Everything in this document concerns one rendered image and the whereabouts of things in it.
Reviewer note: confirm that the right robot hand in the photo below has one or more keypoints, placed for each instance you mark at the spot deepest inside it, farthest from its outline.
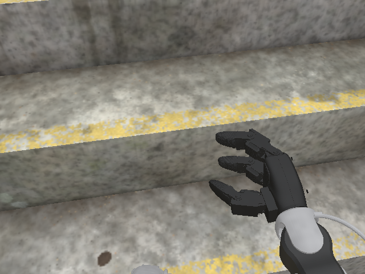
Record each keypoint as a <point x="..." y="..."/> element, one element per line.
<point x="266" y="166"/>

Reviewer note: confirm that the robot right forearm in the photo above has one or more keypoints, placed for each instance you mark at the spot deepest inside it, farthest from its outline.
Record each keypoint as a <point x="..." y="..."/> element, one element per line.
<point x="305" y="246"/>

